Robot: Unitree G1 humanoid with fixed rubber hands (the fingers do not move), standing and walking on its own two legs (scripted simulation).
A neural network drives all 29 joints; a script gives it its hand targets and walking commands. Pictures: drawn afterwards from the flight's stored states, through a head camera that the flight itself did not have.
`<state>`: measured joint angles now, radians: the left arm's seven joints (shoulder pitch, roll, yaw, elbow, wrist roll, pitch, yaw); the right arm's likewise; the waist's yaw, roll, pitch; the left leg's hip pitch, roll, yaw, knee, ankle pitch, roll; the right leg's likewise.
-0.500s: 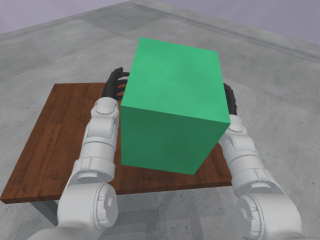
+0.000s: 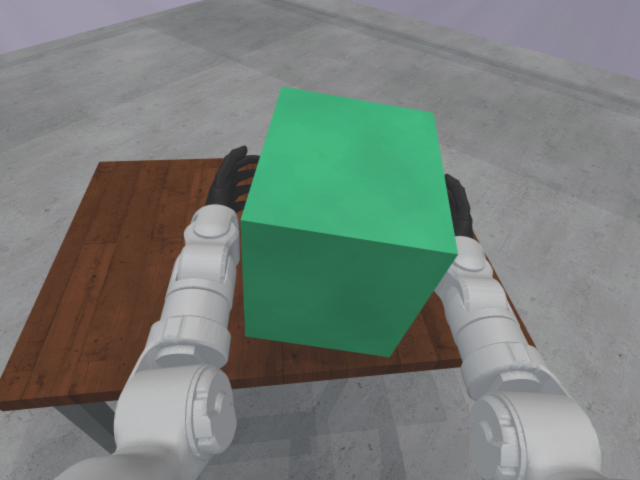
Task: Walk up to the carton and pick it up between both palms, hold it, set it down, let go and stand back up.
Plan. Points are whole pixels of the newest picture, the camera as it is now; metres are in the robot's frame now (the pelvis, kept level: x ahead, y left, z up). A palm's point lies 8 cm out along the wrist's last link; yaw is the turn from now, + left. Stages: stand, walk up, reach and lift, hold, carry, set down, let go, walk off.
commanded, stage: set down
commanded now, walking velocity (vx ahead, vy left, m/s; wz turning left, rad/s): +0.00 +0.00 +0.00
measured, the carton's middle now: (337, 226) +0.43 -0.03 +0.10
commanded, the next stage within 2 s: none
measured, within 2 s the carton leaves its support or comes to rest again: rests again in 1.84 s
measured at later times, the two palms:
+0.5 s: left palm (230, 221) +0.45 +0.12 +0.10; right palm (445, 246) +0.40 -0.17 +0.09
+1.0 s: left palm (234, 230) +0.45 +0.12 +0.08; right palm (443, 253) +0.40 -0.17 +0.08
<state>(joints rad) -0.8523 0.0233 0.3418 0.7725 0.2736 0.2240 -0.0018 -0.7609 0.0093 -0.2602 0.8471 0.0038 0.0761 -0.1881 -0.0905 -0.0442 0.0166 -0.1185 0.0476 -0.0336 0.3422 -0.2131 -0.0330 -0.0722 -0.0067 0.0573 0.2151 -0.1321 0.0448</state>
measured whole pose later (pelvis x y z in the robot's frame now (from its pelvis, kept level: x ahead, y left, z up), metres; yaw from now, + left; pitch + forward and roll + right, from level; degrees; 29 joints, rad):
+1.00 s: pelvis +0.01 +0.00 +0.00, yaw +0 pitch +7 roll -1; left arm -0.85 0.05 0.36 0.98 0.27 0.00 -0.01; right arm -0.73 0.11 -0.46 0.85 -0.20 -0.03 -0.15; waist -0.11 -0.04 -0.03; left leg -0.26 0.05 -0.03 0.34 -0.21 -0.03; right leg -0.21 -0.01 0.06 0.22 -0.13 0.04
